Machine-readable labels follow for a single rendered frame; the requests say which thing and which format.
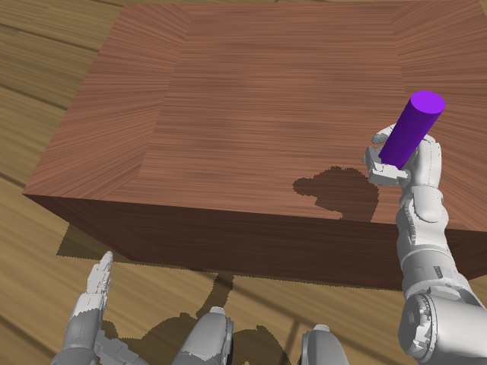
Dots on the right robot hand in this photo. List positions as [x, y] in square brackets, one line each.
[423, 168]

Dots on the left robot hand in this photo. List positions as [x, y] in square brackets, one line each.
[85, 322]

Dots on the left robot arm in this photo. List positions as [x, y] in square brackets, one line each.
[75, 356]

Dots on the can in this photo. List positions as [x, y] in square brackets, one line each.
[419, 115]

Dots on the right robot arm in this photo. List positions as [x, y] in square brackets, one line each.
[443, 321]

